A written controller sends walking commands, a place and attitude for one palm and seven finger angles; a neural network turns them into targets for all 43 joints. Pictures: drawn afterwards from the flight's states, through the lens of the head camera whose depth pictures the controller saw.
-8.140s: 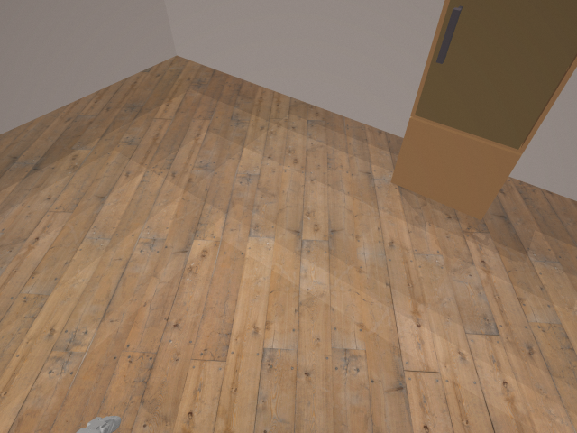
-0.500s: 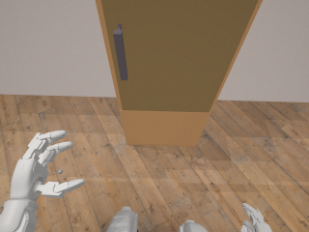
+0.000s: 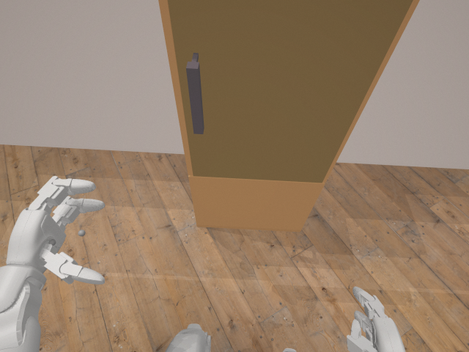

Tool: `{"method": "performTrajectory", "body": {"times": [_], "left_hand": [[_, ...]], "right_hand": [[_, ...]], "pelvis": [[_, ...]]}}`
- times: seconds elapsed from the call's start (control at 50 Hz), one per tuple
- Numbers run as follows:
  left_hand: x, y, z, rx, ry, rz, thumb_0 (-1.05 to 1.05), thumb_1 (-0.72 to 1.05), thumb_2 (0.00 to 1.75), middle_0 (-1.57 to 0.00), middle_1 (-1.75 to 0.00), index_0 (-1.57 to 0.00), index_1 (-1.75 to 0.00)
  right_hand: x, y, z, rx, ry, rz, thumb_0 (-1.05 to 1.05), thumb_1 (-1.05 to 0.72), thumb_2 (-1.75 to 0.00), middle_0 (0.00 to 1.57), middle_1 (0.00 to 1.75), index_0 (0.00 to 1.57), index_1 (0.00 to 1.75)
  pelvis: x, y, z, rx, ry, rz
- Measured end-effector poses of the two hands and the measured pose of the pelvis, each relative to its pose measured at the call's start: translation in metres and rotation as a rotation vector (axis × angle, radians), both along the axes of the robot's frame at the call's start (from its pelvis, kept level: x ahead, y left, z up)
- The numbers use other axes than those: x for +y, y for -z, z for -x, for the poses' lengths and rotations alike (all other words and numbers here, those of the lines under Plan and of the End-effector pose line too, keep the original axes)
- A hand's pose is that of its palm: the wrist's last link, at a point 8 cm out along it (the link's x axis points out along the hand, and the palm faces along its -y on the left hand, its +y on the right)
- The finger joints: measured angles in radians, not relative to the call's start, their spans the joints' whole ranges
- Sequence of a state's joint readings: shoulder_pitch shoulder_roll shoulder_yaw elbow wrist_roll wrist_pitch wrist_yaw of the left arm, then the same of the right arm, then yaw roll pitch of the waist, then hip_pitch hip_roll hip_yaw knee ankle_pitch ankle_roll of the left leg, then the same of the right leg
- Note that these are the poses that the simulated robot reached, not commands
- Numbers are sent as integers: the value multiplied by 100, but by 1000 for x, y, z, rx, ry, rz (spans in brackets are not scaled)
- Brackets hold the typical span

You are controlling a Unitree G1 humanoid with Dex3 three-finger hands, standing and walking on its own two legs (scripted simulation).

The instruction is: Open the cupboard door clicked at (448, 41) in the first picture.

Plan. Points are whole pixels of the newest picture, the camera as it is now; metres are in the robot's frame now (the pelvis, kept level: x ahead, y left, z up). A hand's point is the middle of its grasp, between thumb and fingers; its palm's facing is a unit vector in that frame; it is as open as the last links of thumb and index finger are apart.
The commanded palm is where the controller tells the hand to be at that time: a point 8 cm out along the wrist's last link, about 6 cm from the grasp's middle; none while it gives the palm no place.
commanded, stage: raise the hand with hooked fingers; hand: left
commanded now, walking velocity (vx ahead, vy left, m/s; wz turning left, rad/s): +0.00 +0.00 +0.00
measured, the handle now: (197, 95) +0.62 +0.14 +0.06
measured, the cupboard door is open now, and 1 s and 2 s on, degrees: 0 0 0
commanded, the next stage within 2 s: move the hooked fingers beside the handle in 0.60 s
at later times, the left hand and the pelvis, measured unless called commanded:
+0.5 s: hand (94, 218) +0.30 +0.25 +0.07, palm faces +0.04 -1.00 -0.05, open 13.9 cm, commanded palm +0.27 +0.30 +0.07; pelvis +0.01 -0.02 +0.00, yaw -1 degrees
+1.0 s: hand (113, 194) +0.34 +0.23 +0.07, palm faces -0.01 -1.00 -0.03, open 14.0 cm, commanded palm +0.32 +0.29 +0.06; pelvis +0.00 -0.02 +0.00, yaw +0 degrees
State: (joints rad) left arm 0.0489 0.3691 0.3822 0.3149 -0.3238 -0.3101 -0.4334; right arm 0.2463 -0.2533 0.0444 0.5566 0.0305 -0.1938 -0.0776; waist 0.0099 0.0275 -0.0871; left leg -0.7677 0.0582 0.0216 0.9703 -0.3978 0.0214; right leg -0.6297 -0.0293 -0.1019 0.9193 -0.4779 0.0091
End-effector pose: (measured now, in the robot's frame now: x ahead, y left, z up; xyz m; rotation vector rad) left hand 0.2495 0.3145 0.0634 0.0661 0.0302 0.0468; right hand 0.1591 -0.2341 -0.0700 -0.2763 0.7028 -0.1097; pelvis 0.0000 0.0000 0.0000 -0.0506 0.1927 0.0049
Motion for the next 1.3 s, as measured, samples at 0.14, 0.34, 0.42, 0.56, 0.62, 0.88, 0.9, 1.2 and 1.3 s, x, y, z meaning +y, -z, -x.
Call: {"method": "performTrajectory", "body": {"times": [0.14,0.34,0.42,0.56,0.62,0.88,0.9,1.2,1.3], "left_hand": [[10,-13,-20,-18,-3,1,-2,-50,31,-30,-120,-30,-120],[-8,-2,-27,20,29,36,-2,-50,30,-30,-120,-30,-120],[-11,-2,-25,-6,5,26,-2,-50,30,-30,-120,-30,-120],[-14,-7,-23,-8,13,19,-2,-50,30,-30,-120,-30,-120],[-14,-8,-22,-3,13,23,-2,-50,30,-30,-120,-30,-120],[-13,2,-40,-9,3,49,-2,-50,30,-30,-120,-30,-120],[-14,2,-45,-13,10,50,-2,-50,30,-30,-120,-30,-120],[-26,4,-109,27,10,54,-2,-50,30,-30,-120,-30,-120],[-27,2,-124,-17,15,34,-2,-50,30,-30,-120,-30,-120]], "right_hand": [[-17,4,14,60,36,14,1,-90,-90,21,30,20,30],[-38,2,24,78,80,28,1,-90,-90,21,30,20,30],[-41,3,24,83,79,27,1,-90,-90,21,30,20,30],[-38,5,19,71,78,4,1,-90,-90,21,30,20,30],[-36,5,17,62,73,-5,1,-90,-90,21,30,20,30],[-36,11,20,81,56,21,1,-90,-90,21,30,20,30],[-37,12,21,89,59,26,1,-90,-90,21,30,20,30],[-39,22,68,229,148,20,1,-90,-90,21,30,20,30],[-40,29,85,305,167,32,1,-90,-90,21,30,20,30]], "pelvis": [[-6,-3,-4,2,1,-4],[-13,-5,-8,11,17,-17],[-16,-4,-7,10,17,-19],[-19,-4,-6,5,14,-20],[-20,-4,-6,3,13,-21],[-20,0,2,9,2,-17],[-20,1,2,11,2,-16],[-13,1,-1,46,27,-19],[-11,4,-2,64,28,-14]]}}
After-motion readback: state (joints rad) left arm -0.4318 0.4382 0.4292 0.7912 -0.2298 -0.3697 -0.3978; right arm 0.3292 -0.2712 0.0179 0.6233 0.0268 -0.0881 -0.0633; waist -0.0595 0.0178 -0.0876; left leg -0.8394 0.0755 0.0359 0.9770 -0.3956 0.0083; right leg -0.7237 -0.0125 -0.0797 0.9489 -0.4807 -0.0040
